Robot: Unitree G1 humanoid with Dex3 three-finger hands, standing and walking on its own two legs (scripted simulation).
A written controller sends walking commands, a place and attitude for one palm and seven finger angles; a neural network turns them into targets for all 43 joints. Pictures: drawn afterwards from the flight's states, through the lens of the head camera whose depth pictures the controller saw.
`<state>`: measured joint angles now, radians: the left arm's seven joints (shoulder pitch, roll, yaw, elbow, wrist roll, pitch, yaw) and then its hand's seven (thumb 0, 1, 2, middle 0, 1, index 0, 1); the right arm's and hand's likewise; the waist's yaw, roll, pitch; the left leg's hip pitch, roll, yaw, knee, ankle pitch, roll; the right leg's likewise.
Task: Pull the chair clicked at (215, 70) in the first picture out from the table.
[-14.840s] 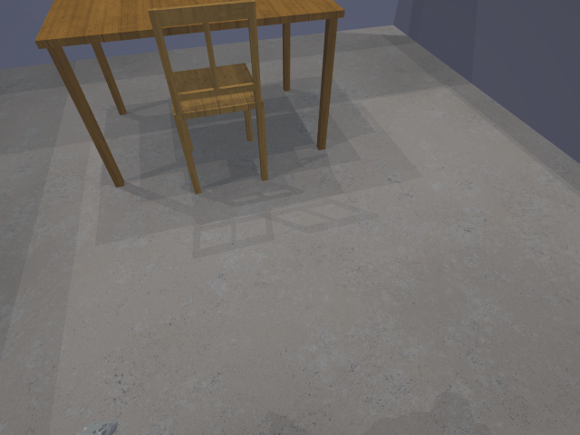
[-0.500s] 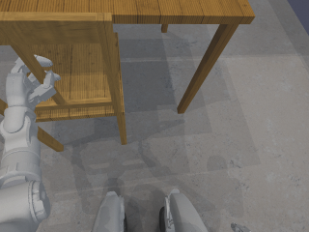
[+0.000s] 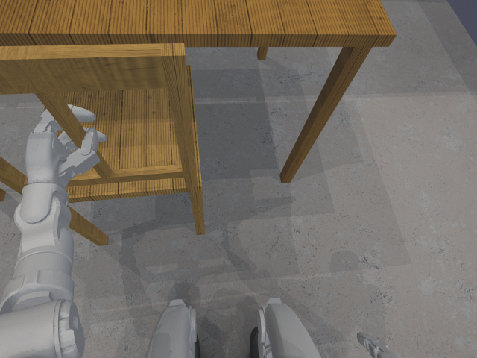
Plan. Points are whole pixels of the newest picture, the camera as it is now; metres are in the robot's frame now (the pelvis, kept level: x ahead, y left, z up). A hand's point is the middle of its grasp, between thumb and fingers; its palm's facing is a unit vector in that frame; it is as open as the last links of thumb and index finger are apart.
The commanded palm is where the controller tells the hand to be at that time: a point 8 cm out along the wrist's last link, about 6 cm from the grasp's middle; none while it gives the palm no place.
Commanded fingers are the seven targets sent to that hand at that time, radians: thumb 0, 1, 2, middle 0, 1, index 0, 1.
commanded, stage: step backward, pulling the chair out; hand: left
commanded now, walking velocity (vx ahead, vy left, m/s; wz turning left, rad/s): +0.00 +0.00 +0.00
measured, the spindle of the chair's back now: (82, 140) +0.47 +0.25 +0.01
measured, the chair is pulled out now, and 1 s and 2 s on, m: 0.03 0.17 0.21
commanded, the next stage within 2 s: none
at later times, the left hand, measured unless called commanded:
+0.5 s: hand (112, 158) +0.42 +0.19 +0.04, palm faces +0.17 -0.98 -0.14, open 5.0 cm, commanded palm +0.39 +0.23 +0.04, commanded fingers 0.00 0.90 0.90 -0.50 -1.45 -0.50 -1.45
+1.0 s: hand (145, 222) +0.31 +0.13 +0.04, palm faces +0.10 -0.98 -0.17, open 5.0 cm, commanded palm +0.32 +0.18 +0.04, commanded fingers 0.00 0.90 0.90 -0.50 -1.45 -0.50 -1.45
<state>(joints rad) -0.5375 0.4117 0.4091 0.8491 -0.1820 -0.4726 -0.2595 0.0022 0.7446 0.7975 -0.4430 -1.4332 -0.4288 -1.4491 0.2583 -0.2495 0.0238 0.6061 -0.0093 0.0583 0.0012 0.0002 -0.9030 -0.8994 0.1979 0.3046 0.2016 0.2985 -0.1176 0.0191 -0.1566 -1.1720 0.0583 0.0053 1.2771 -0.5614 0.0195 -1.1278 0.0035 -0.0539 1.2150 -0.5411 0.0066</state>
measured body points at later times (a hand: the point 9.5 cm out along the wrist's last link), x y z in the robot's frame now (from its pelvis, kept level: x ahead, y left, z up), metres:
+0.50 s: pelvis +0.00 +0.00 +0.09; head +0.11 +0.03 +0.53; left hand +0.40 +0.24 +0.05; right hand +0.04 -0.27 -0.02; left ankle +0.01 +0.10 -0.62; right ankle +0.01 -0.13 -0.62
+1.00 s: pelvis -0.06 -0.02 +0.10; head +0.02 -0.02 +0.54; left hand +0.31 +0.18 +0.05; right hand +0.02 -0.28 -0.04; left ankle +0.01 +0.10 -0.62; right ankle +0.01 -0.13 -0.62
